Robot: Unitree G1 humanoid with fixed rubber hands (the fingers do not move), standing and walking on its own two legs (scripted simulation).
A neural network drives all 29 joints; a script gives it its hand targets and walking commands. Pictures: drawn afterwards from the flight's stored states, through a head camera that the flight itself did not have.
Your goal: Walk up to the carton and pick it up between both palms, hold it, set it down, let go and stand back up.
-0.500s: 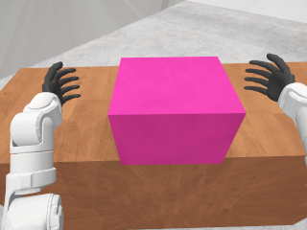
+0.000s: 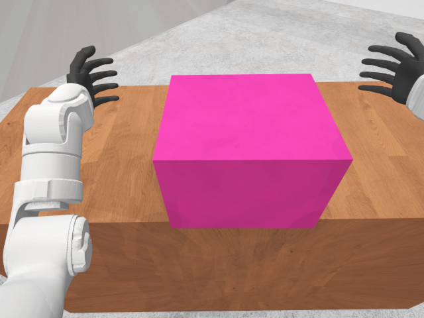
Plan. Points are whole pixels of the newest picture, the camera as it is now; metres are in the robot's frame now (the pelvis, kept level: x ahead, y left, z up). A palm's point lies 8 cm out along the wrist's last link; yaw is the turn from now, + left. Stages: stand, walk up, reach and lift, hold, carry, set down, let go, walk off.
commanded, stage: reach and lift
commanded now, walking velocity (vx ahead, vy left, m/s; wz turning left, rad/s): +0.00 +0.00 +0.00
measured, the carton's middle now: (241, 150) +0.43 -0.03 +0.10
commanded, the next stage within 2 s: none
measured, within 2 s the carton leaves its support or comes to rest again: neither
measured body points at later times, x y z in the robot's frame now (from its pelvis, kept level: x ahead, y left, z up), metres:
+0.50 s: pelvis -0.01 +0.00 +0.00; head +0.03 +0.00 +0.44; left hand +0.42 +0.23 +0.15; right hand +0.44 -0.26 +0.16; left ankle -0.01 +0.13 -0.75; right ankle +0.00 -0.09 -0.75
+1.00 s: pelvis -0.01 +0.00 +0.00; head +0.02 +0.00 +0.45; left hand +0.42 +0.20 +0.14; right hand +0.44 -0.23 +0.15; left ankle -0.01 +0.13 -0.75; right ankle +0.00 -0.09 -0.75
